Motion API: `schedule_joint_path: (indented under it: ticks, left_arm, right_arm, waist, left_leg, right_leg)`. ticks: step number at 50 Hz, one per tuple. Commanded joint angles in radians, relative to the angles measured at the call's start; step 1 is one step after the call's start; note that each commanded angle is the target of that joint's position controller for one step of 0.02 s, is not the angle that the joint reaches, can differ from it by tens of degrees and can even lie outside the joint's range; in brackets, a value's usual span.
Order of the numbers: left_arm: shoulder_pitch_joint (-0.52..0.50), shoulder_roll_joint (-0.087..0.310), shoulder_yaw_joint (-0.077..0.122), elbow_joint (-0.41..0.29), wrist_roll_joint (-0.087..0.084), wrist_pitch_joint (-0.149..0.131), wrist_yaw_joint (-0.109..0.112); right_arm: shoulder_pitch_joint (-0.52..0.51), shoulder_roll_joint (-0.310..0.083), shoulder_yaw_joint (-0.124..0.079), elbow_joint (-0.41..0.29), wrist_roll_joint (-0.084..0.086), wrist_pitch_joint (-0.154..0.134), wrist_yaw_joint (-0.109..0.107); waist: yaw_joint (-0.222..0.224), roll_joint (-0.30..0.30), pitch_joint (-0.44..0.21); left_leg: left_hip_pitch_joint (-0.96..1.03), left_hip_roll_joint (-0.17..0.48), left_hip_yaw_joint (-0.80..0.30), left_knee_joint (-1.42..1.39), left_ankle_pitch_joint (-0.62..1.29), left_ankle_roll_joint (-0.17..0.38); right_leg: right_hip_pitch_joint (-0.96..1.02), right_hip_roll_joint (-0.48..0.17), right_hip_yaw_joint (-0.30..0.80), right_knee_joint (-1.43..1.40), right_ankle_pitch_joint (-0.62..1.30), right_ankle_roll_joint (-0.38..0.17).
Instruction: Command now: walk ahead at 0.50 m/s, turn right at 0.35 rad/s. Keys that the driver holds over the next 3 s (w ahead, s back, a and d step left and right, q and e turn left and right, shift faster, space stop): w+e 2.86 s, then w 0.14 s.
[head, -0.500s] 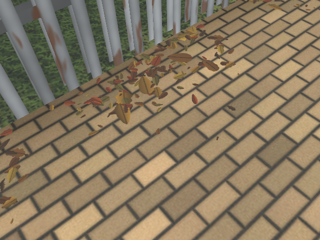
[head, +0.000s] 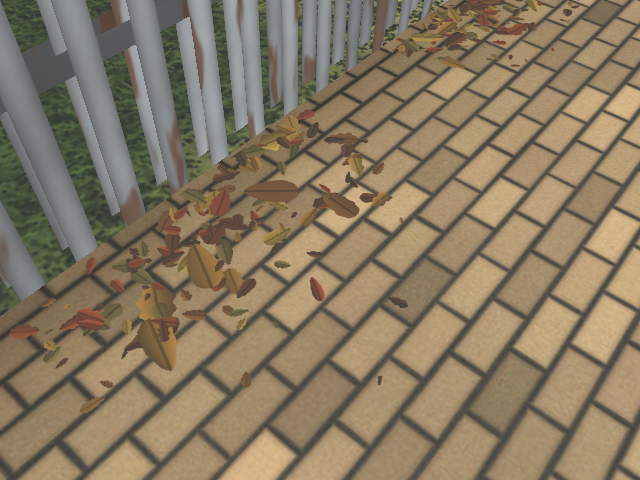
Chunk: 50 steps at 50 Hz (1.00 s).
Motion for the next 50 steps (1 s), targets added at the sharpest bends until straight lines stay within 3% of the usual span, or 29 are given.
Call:
schedule_joint_path:
  ticks: [1,5,7,9,10,11,12,13,14,15,16,18,21,24,27,32,34,36,37,38,39,40,41,42,45,47,50]
  left_arm:
    - [-0.119,0.024,-0.006,-0.085,-0.003,-0.013,-0.010]
    - [-0.197,0.033,-0.007,-0.117,0.002,-0.014,-0.017]
    - [-0.179,0.044,-0.001,-0.117,0.007,-0.013,-0.015]
    - [-0.054,0.070,0.016,-0.083,0.011,-0.017,-0.008]
    - [0.095,0.097,0.034,-0.037,0.019,-0.023,-0.001]
    - [0.262,0.178,0.065,-0.003,0.032,-0.023,0.013]
    - [0.239,0.272,0.091,-0.019,0.017,-0.011,0.025]
    - [0.261,0.240,0.089,-0.012,-0.021,-0.003,0.027]
    - [0.202,0.212,0.085,-0.002,-0.026,-0.002,0.035]
    - [0.159,0.166,0.075,-0.001,-0.026,-0.004,0.036]
    - [0.122,0.145,0.069,-0.004,-0.027,-0.009,0.039]
    - [0.095,0.121,0.059,-0.008,-0.033,-0.021,0.039]
    - [0.132,0.156,0.070,0.003,-0.032,-0.033,0.035]
    - [0.195,0.161,0.074,0.018,-0.031,-0.032,0.034]
    - [0.255,0.162,0.075,0.032,-0.031,-0.032,0.036]
    - [0.325,0.169,0.076,0.046,-0.017,-0.027,0.051]
    - [0.299,0.185,0.081,0.037,-0.014,-0.027,0.060]
    - [0.231,0.206,0.085,0.020,-0.013,-0.031,0.057]
    - [0.209,0.204,0.083,0.017,-0.022,-0.038,0.047]
    - [0.216,0.137,0.065,-0.011,-0.033,-0.048,0.036]
    - [0.344,0.049,0.049,-0.034,-0.056,-0.043,0.039]
    - [0.324,0.140,0.055,-0.007,-0.014,-0.029,0.048]
    - [0.250,0.151,0.062,-0.005,-0.006,-0.022,0.041]
    - [0.204,0.135,0.059,-0.011,-0.006,-0.018,0.032]
    - [0.183,0.101,0.054,-0.017,0.006,0.012,0.006]
    - [0.135,0.083,0.049,-0.042,0.004,0.023,-0.007]
    - [0.027,0.068,0.039,-0.085,0.006,0.026,-0.022]
  right_arm:
    - [0.003,-0.124,-0.023,-0.036,0.002,-0.020,-0.006]
    - [0.050,-0.140,-0.025,-0.001,-0.002,-0.012,-0.022]
    - [0.041,-0.158,-0.027,0.007,-0.005,-0.002,-0.031]
    - [0.031,-0.184,-0.032,0.010,-0.010,0.014,-0.037]
    - [0.025,-0.189,-0.031,0.004,-0.007,0.022,-0.040]
    - [0.016,-0.168,-0.022,-0.034,-0.006,0.019,-0.039]
    - [0.060,-0.073,-0.005,-0.097,0.004,0.013,-0.015]
    - [-0.058,-0.163,-0.025,-0.107,-0.010,0.009,-0.018]
    - [-0.121,-0.149,-0.019,-0.137,0.002,-0.005,-0.014]
    - [-0.126,-0.142,-0.016,-0.135,0.001,-0.014,-0.014]
    - [-0.128,-0.138,-0.017,-0.131,-0.011,-0.004,-0.015]
    - [-0.089,-0.124,-0.015,-0.127,-0.033,0.035,-0.009]
    - [-0.141,-0.107,-0.013,-0.152,-0.035,0.060,0.000]
    - [-0.277,-0.112,-0.014,-0.199,-0.031,0.063,-0.001]
    - [-0.368,-0.113,-0.011,-0.231,-0.026,0.060,0.002]
    - [-0.498,-0.118,0.000,-0.290,-0.016,0.043,0.008]
    - [-0.466,-0.136,-0.002,-0.292,-0.013,0.035,0.006]
    - [-0.300,-0.174,-0.018,-0.244,-0.010,0.024,-0.009]
    - [-0.157,-0.202,-0.030,-0.206,-0.013,0.012,-0.022]
    - [0.002,-0.272,-0.047,-0.197,-0.035,0.004,-0.041]
    - [-0.007,-0.351,-0.065,-0.205,-0.047,0.016,-0.044]
    - [-0.070,-0.273,-0.059,-0.211,-0.028,0.030,-0.038]
    - [-0.136,-0.186,-0.039,-0.222,-0.020,0.030,-0.035]
    - [-0.172,-0.141,-0.026,-0.216,-0.020,0.028,-0.030]
    - [-0.138,-0.127,-0.021,-0.176,-0.011,0.007,-0.026]
    - [-0.111,-0.132,-0.026,-0.156,-0.002,-0.011,-0.018]
    - [-0.081,-0.133,-0.030,-0.133,-0.002,-0.016,-0.016]
  waist:
    - [-0.010,0.120,0.045]
    - [-0.023,0.115,0.063]
    - [-0.003,0.122,0.042]
    - [0.053,0.139,-0.043]
    - [0.117,0.116,-0.125]
    - [0.185,0.027,-0.239]
    - [0.107,-0.211,-0.320]
    - [0.155,-0.041,-0.305]
    - [0.126,-0.018,-0.166]
    - [0.086,0.041,-0.089]
    - [0.048,0.060,-0.046]
    - [0.003,0.038,-0.052]
    - [0.005,0.030,-0.029]
    - [0.050,0.017,0.014]
    - [0.089,0.004,0.011]
    - [0.131,-0.013,0.020]
    - [0.102,-0.028,0.017]
    - [0.021,-0.031,-0.042]
    - [-0.054,0.018,-0.119]
    - [-0.108,0.111,-0.264]
    - [-0.029,0.352,-0.367]
    - [-0.002,0.221,-0.272]
    - [0.006,0.115,-0.129]
    - [0.016,0.073,-0.059]
    - [0.037,0.157,-0.018]
    - [0.041,0.154,-0.014]
    - [0.030,0.143,0.006]
  left_leg:
    - [-0.056,0.251,-0.049,-0.106,0.367,0.081]
    - [0.062,0.299,-0.007,-0.057,0.471,0.068]
    - [0.126,0.314,0.024,0.039,0.698,0.055]
    - [0.145,0.315,0.063,0.269,0.954,0.040]
    - [0.064,0.299,0.091,0.473,0.899,0.021]
    - [-0.145,0.273,0.103,0.774,0.588,-0.004]
    - [-0.578,0.051,0.074,1.139,-0.322,-0.060]
    - [-0.690,0.065,-0.122,1.196,-0.305,-0.049]
    - [-0.728,0.122,-0.138,1.141,-0.194,-0.043]
    - [-0.676,0.151,-0.132,1.050,-0.142,-0.047]
    - [-0.622,0.170,-0.134,0.988,-0.133,-0.059]
    - [-0.532,0.179,-0.131,0.917,-0.133,-0.089]
    - [-0.555,0.179,-0.105,0.819,-0.063,-0.120]
    - [-0.634,0.177,-0.101,0.684,0.063,-0.137]
    - [-0.667,0.157,-0.110,0.580,0.156,-0.133]
    - [-0.658,0.104,-0.111,0.432,0.160,-0.108]
    - [-0.558,0.086,-0.125,0.359,0.127,-0.086]
    - [-0.289,0.038,-0.108,0.300,0.051,-0.052]
    - [-0.082,0.060,-0.120,0.240,0.082,-0.025]
    - [0.159,0.270,-0.327,0.212,-0.118,0.021]
    - [0.363,0.533,-0.785,0.108,-0.164,0.138]
    - [0.243,0.510,-0.856,0.073,-0.298,0.145]
    - [0.092,0.464,-0.689,0.048,-0.286,0.124]
    - [-0.005,0.410,-0.542,0.026,-0.167,0.103]
    - [-0.108,0.336,-0.308,-0.015,0.093,0.071]
    - [-0.096,0.341,-0.236,-0.035,0.203,0.081]
    - [-0.068,0.336,-0.132,-0.060,0.278,0.086]
  right_leg:
    - [0.026,0.004,-0.064,-0.145,0.118,-0.001]
    - [0.039,0.018,-0.117,-0.260,0.079,-0.042]
    - [0.086,0.056,-0.150,-0.291,-0.010,-0.078]
    - [0.245,0.128,-0.185,-0.320,-0.106,-0.126]
    - [0.443,0.148,-0.167,-0.380,-0.086,-0.160]
    - [0.701,-0.020,0.061,-0.406,-0.173,-0.225]
    - [0.970,-0.306,0.610,-0.490,-0.137,-0.388]
    - [0.967,-0.286,0.653,-0.548,-0.077,-0.380]
    - [0.847,-0.254,0.483,-0.563,0.020,-0.346]
    - [0.714,-0.208,0.397,-0.588,0.139,-0.308]
    - [0.619,-0.160,0.330,-0.605,0.213,-0.277]
    - [0.523,-0.106,0.261,-0.635,0.272,-0.261]
    - [0.465,-0.066,0.232,-0.676,0.230,-0.258]
    - [0.481,-0.049,0.250,-0.699,0.180,-0.232]
    - [0.555,-0.044,0.265,-0.674,0.216,-0.207]
    - [0.664,-0.062,0.313,-0.591,0.354,-0.196]
    - [0.662,-0.073,0.338,-0.552,0.396,-0.169]
    - [0.586,-0.044,0.326,-0.423,0.559,-0.122]
    - [0.525,0.016,0.280,-0.240,0.557,-0.096]
    - [0.396,0.079,0.216,0.028,0.295,-0.075]
    - [0.100,0.239,0.099,0.292,-0.449,-0.041]
    - [0.008,0.137,0.091,0.384,-0.404,-0.052]
    - [0.014,0.094,0.077,0.375,-0.305,-0.049]
    - [0.034,0.061,0.059,0.336,-0.247,-0.041]
    - [0.085,0.024,0.028,0.287,-0.212,-0.025]
    - [0.040,0.013,0.020,0.272,-0.174,-0.021]
    - [-0.047,-0.008,0.001,0.200,-0.081,-0.007]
